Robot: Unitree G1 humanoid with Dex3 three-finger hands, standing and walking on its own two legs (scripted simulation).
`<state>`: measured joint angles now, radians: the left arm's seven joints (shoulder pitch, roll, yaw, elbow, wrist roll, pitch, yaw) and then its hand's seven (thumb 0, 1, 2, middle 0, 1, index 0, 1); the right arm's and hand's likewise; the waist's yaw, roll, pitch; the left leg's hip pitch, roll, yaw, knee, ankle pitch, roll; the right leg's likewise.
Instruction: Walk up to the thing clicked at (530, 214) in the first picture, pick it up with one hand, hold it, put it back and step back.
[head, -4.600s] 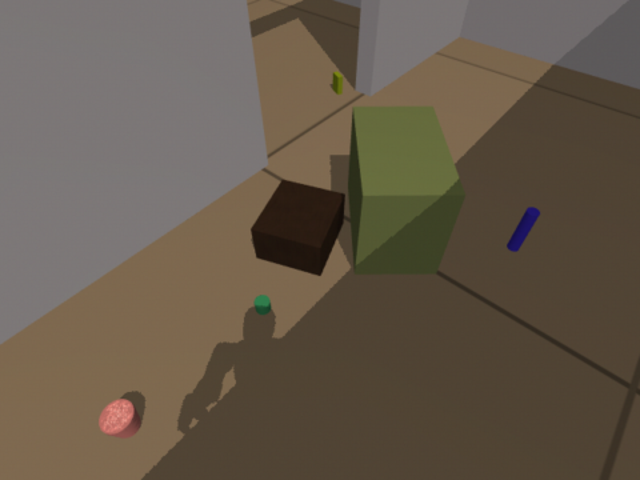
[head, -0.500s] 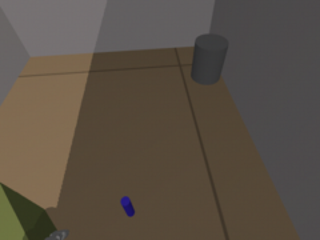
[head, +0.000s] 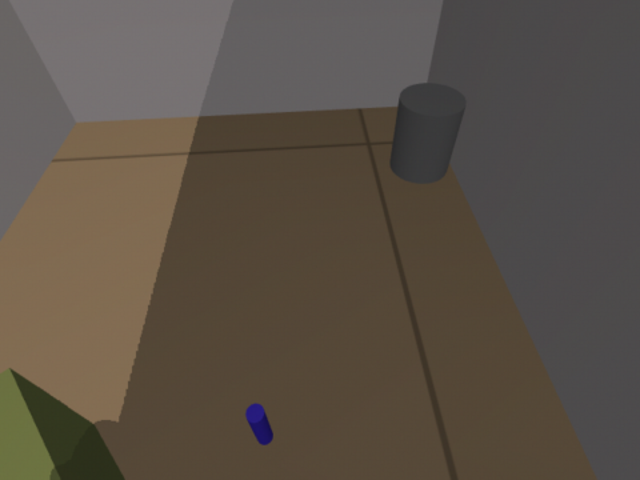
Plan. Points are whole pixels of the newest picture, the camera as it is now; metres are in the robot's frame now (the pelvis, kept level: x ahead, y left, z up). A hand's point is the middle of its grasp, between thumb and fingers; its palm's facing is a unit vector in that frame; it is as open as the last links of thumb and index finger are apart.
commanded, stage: walk up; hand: left
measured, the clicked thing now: (260, 425) +0.38 +0.20 -0.68
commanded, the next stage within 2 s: stand in 0.22 s
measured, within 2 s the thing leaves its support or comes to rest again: neither
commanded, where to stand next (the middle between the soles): +0.07 +0.01 m, yaw +0 degrees
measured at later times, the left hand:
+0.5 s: hand out of the picture +0.10 +0.25 -0.15, palm faces -0.02 -0.94 -0.34, open 7.4 cm
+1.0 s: hand out of the picture +0.10 +0.23 -0.15, palm faces -0.01 -0.94 -0.35, open 7.4 cm
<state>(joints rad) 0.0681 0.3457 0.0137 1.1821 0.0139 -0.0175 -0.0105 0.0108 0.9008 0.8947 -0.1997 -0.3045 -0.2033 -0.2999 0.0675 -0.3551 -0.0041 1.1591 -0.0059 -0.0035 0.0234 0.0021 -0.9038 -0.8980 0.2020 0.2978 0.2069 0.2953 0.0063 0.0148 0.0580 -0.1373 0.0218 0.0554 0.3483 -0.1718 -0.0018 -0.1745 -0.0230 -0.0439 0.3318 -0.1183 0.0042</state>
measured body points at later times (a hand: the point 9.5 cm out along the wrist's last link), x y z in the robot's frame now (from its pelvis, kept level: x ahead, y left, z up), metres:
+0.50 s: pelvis +0.02 +0.00 +0.00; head +0.02 -0.01 +0.45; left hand +0.10 +0.29 -0.13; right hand +0.10 -0.30 -0.13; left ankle +0.01 +0.12 -0.75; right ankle +0.04 -0.12 -0.75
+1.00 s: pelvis +0.02 -0.02 +0.00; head +0.02 -0.03 +0.45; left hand +0.10 +0.28 -0.12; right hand +0.10 -0.32 -0.14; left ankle +0.01 +0.12 -0.75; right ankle +0.04 -0.12 -0.75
